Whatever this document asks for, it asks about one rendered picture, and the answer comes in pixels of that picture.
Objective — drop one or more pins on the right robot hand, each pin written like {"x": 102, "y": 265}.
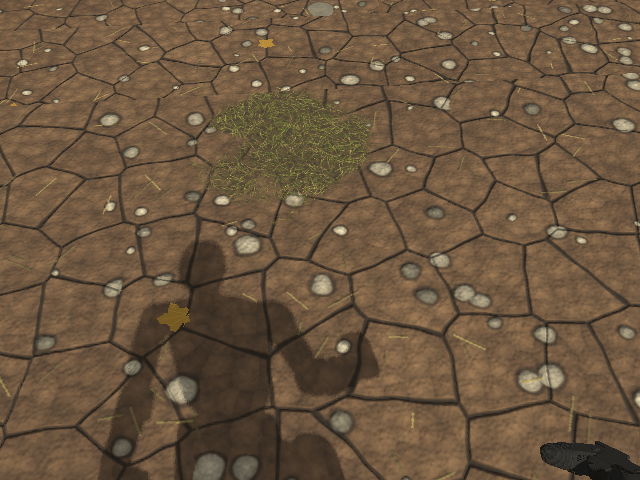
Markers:
{"x": 599, "y": 461}

